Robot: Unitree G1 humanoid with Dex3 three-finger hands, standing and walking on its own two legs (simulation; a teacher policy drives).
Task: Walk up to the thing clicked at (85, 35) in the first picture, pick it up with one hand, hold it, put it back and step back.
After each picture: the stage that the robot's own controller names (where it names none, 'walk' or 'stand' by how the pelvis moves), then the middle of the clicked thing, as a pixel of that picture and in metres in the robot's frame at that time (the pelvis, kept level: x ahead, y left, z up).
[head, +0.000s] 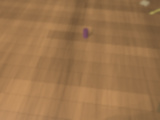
stand; (85, 33) +1.56 -0.04 -0.72
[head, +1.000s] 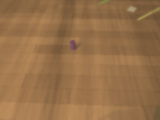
walk; (73, 45) +1.42 +0.20 -0.71
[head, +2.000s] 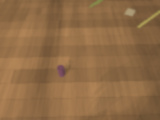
walk; (61, 71) +0.89 +0.26 -0.71
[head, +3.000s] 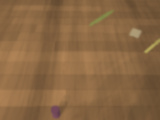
walk; (55, 112) +0.50 +0.23 -0.71
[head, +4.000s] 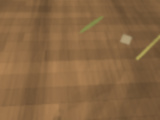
stand; out of the picture +0.39 +0.21 -0.72
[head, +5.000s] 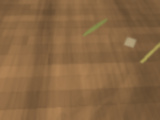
stand; out of the picture +0.37 +0.22 -0.73
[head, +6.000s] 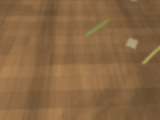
stand; out of the picture +0.37 +0.22 -0.73
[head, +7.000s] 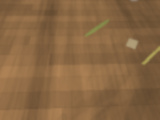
stand; out of the picture +0.36 +0.22 -0.73
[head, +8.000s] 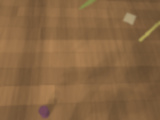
go down; (44, 112) +0.39 +0.22 -0.68
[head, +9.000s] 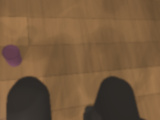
go down; (12, 56) +0.45 +0.26 -0.29
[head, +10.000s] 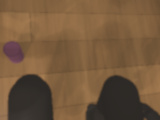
close in; (14, 53) +0.44 +0.27 -0.29
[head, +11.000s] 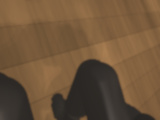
close in; out of the picture +0.42 +0.31 -0.22
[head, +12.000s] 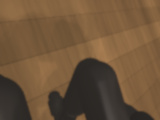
close; out of the picture +0.41 +0.32 -0.22
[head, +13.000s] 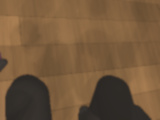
lift; out of the picture +0.36 +0.30 -0.11
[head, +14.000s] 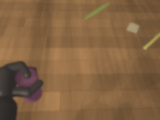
hold; (30, 86) +0.33 +0.19 +0.02
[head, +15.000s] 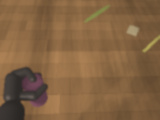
hold; (36, 90) +0.32 +0.17 -0.02
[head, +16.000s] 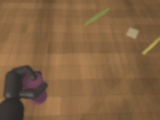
hold; (35, 89) +0.33 +0.18 -0.01
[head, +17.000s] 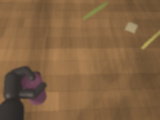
crouch; (35, 89) +0.33 +0.18 -0.03
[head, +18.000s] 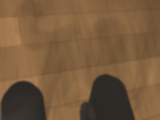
crouch; out of the picture +0.47 +0.28 -0.11
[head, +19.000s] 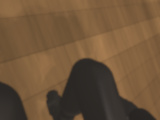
lower; out of the picture +0.42 +0.34 -0.23
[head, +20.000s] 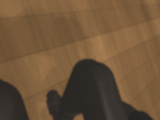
lower; out of the picture +0.42 +0.34 -0.23
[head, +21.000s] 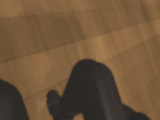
lower; out of the picture +0.41 +0.34 -0.23
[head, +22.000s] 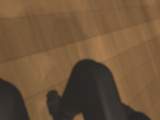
lower; out of the picture +0.41 +0.34 -0.23
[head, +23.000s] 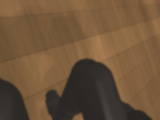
open; out of the picture +0.41 +0.33 -0.23
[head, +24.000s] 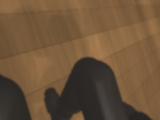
withdraw; out of the picture +0.40 +0.32 -0.23
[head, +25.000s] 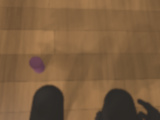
walk; (37, 65) +0.45 +0.25 -0.40
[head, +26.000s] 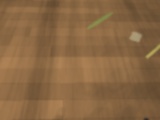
stand; out of the picture +0.38 +0.21 -0.66
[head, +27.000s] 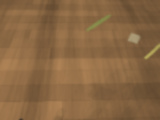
stand; out of the picture +0.39 +0.22 -0.67
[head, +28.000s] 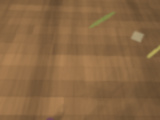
stand; out of the picture +0.39 +0.22 -0.68
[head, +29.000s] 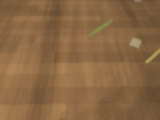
stand; out of the picture +0.40 +0.22 -0.72
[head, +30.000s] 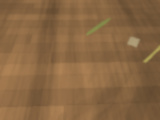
stand; out of the picture +0.37 +0.22 -0.73
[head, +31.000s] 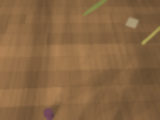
walk; (48, 114) +0.40 +0.24 -0.71
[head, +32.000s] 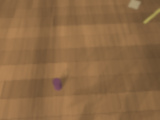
walk; (57, 84) +0.61 +0.23 -0.69
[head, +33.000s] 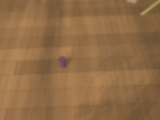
walk; (62, 62) +0.89 +0.24 -0.70
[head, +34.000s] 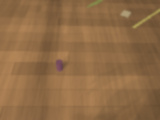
stand; (59, 65) +0.99 +0.23 -0.71
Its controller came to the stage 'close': yes
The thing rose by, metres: 0.70
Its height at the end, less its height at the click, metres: +0.00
